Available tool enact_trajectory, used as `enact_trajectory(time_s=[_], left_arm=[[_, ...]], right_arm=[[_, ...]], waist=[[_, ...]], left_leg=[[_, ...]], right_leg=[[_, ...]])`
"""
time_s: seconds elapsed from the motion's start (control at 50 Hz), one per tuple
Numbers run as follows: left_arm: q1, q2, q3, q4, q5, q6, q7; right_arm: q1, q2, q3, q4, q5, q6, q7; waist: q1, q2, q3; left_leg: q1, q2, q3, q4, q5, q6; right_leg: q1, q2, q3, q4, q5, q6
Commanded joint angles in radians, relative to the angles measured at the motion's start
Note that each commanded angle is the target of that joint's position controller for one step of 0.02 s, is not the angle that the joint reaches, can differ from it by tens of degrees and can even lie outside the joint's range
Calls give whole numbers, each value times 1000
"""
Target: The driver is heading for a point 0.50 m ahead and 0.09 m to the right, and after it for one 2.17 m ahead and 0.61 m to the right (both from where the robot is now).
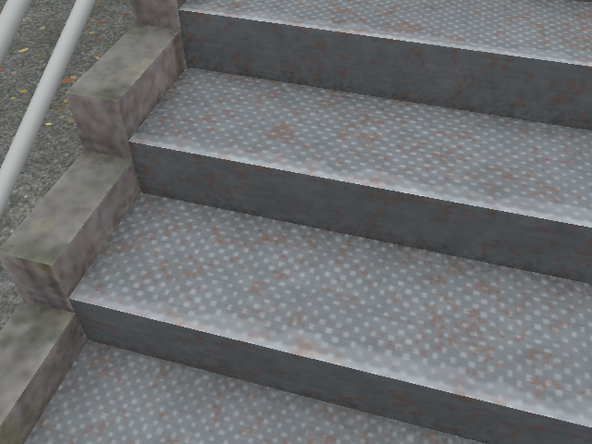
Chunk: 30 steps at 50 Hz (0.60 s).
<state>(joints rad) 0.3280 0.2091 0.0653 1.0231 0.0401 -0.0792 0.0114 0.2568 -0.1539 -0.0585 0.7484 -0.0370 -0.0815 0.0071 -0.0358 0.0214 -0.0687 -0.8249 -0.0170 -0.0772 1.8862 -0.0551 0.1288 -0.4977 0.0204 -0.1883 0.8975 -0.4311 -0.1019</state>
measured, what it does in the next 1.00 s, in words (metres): climbs, turning right: left foot 0.15 m higher, then right foot 0.15 m higher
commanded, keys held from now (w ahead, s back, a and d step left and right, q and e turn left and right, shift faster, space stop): w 0.36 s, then w+e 0.64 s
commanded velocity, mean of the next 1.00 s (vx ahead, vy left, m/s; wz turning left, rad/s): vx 0.50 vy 0.00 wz -0.25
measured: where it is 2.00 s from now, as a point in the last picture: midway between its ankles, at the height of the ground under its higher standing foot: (403, 46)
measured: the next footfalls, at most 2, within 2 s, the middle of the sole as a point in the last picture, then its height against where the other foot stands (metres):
left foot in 0.34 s outside the picture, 0.15 m higher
right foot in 0.90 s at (348, 303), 0.15 m higher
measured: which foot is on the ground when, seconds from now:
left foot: up 0.00-0.32, down 0.34-0.92, up 0.94-1.00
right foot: down 0.00-0.36, up 0.38-0.88, down 0.90-1.00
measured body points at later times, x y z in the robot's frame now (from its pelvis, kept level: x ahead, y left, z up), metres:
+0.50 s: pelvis +0.32 +0.04 +0.14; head +0.34 +0.03 +0.59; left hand +0.41 +0.29 +0.02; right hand +0.44 -0.20 +0.01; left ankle +0.39 +0.10 -0.54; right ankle +0.19 -0.08 -0.36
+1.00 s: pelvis +0.60 -0.04 +0.26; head +0.62 -0.02 +0.71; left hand +0.83 +0.13 +0.14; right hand +0.58 -0.29 +0.14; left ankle +0.49 +0.13 -0.31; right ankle +0.65 -0.09 -0.39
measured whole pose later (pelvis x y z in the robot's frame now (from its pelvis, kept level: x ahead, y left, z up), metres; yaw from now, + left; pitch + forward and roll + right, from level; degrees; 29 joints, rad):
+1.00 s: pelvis +0.60 -0.04 +0.26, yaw -18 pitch +3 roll -2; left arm 0.14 0.18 0.05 0.72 0.01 0.01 0.01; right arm 0.36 -0.18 -0.04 0.80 -0.03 -0.11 0.01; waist -0.01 0.00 -0.02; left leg -0.44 0.08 -0.01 1.49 -0.10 0.03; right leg -0.70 0.14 -0.17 1.10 -0.46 -0.18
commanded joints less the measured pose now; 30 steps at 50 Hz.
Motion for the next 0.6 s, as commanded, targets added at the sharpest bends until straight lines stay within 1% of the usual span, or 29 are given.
enact_trajectory(time_s=[0.02,0.04,0.06,0.08,0.1,0.12,0.16,0.18,0.2,0.22,0.24,0.26,0.28,0.3,0.32,0.34,0.36,0.38,0.4,0.42,0.44,0.46,0.48,0.5,0.52,0.54,0.56,0.58,0.6], left_arm=[[6,-72,-28,11,-12,-44,-27],[18,-54,-31,15,-21,-56,-36],[21,-39,-36,-4,-22,-68,-34],[63,-10,-33,5,-22,-80,-31],[119,8,-32,21,-21,-90,-23],[173,28,-23,19,-20,-92,-17],[258,34,-27,43,-14,-87,-3],[287,24,-27,45,-20,-72,8],[324,9,-31,56,-25,-60,24],[355,7,-32,71,-28,-51,39],[337,5,-28,40,-46,-37,50],[332,10,-26,37,-56,-27,55],[217,10,-42,-22,-62,-34,48],[265,95,-22,-34,-59,-48,37],[270,166,-2,-46,-55,-62,25],[208,242,23,-60,-66,-75,0],[246,202,30,-81,-82,-92,-25],[257,72,11,-133,-101,-102,-56],[188,97,40,-150,-46,-109,-58],[137,0,23,-242,-39,-107,-42],[46,-43,5,-286,2,-95,-22],[-13,-66,-2,-331,10,-86,-9],[-22,-87,-14,-343,4,-61,-3],[-9,-133,-34,-356,-3,-35,0],[-5,-156,-45,-350,-15,-14,8],[27,-149,-45,-331,-39,-3,9],[-28,-152,-51,-353,-41,8,6],[-58,-135,-47,-358,-37,14,8],[-106,-143,-42,-363,-42,29,23]], right_arm=[[-7,123,62,-104,8,30,-6],[-58,101,62,-114,8,44,-10],[-70,66,52,-108,7,49,-16],[-93,58,50,-109,9,54,-24],[-170,88,62,-138,8,57,-29],[-231,91,65,-180,-6,60,-33],[-356,117,87,-233,9,49,-39],[-423,100,95,-272,-5,38,-32],[-497,113,109,-314,-2,32,-21],[-527,97,111,-345,1,34,-13],[-492,78,109,-337,1,40,15],[-506,90,113,-343,2,47,26],[-423,81,106,-298,26,42,38],[-321,74,88,-255,36,45,33],[-148,25,61,-190,43,50,18],[27,-35,38,-133,51,47,11],[85,-95,11,-91,18,43,-3],[136,-209,-25,-66,-10,33,-18],[90,-223,-42,-59,-9,54,-27],[-51,-198,-47,-50,3,34,-10],[-73,-116,-27,13,21,14,-5],[-48,-61,-15,72,14,-1,-12],[-19,17,9,136,-3,-9,-14],[25,50,21,182,-11,-17,-11],[67,35,14,230,-8,-32,0],[76,39,19,225,-1,-42,-2],[99,39,23,238,5,-60,6],[87,33,29,231,10,-73,8],[150,-35,18,254,0,-94,3]], waist=[[-63,-35,152],[-53,-49,153],[-47,-13,141],[-35,-42,135],[-8,-68,134],[14,-60,140],[48,-59,155],[68,-38,161],[92,-59,172],[102,-88,160],[93,-51,115],[111,-50,82],[47,-30,41],[17,-122,-90],[-61,-169,-210],[-156,-197,-282],[-148,-184,-361],[-139,176,-400],[-124,152,-434],[-26,23,-316],[11,-114,-140],[21,-122,-14],[73,-116,42],[105,-87,63],[111,-63,80],[121,-37,84],[119,-41,106],[125,-59,106],[94,21,107]], left_leg=[[-292,38,-36,15,-36,13],[-267,21,5,-10,-51,11],[-236,29,42,-52,-19,-2],[-266,29,82,-17,-31,-14],[-362,29,122,85,-98,-17],[-482,55,113,112,-172,-17],[-694,78,120,187,-317,6],[-724,117,143,46,-352,14],[-714,129,155,-19,-376,16],[-699,138,169,-86,-406,14],[-469,152,205,-299,-324,14],[-299,126,256,-439,-331,22],[21,57,319,-666,-296,35],[258,-23,353,-674,-302,43],[403,-76,341,-717,-318,54],[533,-73,270,-926,-282,77],[737,-2,22,-989,-354,108],[934,329,-595,-1295,-280,264],[821,372,-882,-1556,-333,251],[703,400,-752,-1564,-500,217],[583,365,-615,-1524,-624,154],[476,343,-466,-1499,-472,118],[413,299,-334,-1489,-373,94],[406,274,-235,-1511,-288,68],[441,251,-141,-1518,-232,43],[442,267,-78,-1522,-128,21],[424,270,-32,-1550,-100,-1],[409,255,37,-1572,-47,-40],[454,275,44,-1616,-20,-14]], right_leg=[[24,-215,354,-563,-22,-42],[1,-193,294,-599,77,-49],[8,-184,270,-621,171,-49],[47,-191,270,-640,227,-70],[124,-206,289,-658,286,-93],[238,-219,317,-670,292,-93],[428,-248,337,-689,261,-94],[492,-232,319,-726,218,-67],[509,-230,320,-768,274,-60],[560,-233,313,-812,339,-75],[516,-225,246,-901,504,-91],[495,-209,207,-939,658,-101],[383,-166,120,-872,1124,-96],[403,-224,132,-745,1557,-104],[489,-258,140,-558,1812,-106],[555,-270,126,-337,1756,-81],[364,-204,173,-72,1540,-54],[1,19,234,431,635,14],[-62,100,372,899,333,19],[-174,48,378,1045,403,28],[-275,-12,317,1032,440,9],[-331,-31,315,1073,423,-8],[-373,-31,324,1104,388,-24],[-432,-25,341,1158,375,-41],[-520,-14,343,1186,329,-54],[-537,-9,368,1126,307,-47],[-581,-2,360,1126,276,-41],[-575,2,349,1056,310,-39],[-669,42,275,1246,278,-38]])
Keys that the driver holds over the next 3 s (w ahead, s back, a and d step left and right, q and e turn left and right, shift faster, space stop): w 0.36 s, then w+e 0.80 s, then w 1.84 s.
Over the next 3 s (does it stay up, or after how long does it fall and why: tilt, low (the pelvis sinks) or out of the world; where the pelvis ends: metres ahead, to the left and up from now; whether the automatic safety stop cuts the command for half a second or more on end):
stays up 1.73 -0.54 0.82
